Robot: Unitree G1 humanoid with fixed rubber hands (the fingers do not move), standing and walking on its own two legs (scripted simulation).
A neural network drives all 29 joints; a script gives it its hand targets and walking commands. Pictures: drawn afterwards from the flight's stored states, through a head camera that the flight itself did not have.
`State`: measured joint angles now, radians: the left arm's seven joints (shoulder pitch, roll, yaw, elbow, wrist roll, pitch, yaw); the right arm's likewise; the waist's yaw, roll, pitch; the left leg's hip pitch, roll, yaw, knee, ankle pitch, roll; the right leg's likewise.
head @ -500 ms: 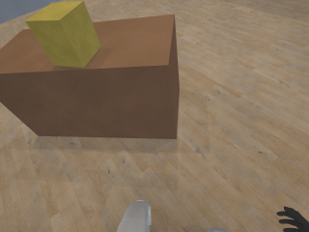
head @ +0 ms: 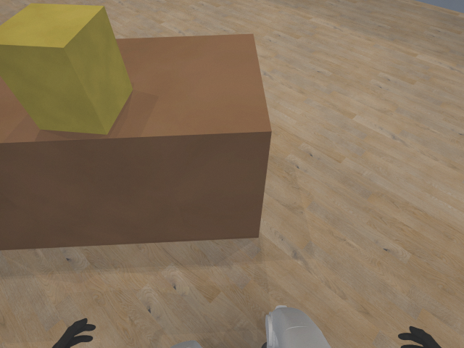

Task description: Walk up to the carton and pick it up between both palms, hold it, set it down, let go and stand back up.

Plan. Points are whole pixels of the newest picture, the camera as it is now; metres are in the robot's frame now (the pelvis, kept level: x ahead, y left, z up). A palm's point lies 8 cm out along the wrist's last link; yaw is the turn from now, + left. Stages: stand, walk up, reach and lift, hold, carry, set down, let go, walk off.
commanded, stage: walk up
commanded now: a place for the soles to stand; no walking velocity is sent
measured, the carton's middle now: (70, 71) +0.78 +0.42 +0.05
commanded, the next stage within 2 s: none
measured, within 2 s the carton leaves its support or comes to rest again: neither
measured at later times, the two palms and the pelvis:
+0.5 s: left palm out of the picture +0.17 +0.50 -0.07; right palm (307, 234) +0.33 -0.15 -0.09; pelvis +0.15 +0.15 -0.03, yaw +2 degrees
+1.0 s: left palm out of the picture +0.31 +0.61 -0.04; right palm (249, 217) +0.39 -0.03 -0.10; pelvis +0.27 +0.28 +0.00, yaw +1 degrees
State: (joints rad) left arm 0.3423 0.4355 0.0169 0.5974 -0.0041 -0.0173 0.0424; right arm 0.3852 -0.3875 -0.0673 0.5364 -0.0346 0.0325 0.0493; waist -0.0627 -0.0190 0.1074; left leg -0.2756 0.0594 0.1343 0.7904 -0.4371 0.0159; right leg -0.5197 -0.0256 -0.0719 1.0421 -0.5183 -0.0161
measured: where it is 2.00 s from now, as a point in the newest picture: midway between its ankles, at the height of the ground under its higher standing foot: (139, 310)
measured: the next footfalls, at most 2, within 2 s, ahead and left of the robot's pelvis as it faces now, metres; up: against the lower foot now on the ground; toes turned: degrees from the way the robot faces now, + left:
right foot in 0.06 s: +0.17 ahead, -0.09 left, +0.00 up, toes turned -6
left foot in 0.48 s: +0.28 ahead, +0.34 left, +0.00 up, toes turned +6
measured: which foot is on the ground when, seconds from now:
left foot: down 0.00-0.10, up 0.12-0.46, down 0.48-0.76, up 0.78-1.00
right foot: up 0.00-0.04, down 0.06-0.50, up 0.52-0.72, down 0.74-1.00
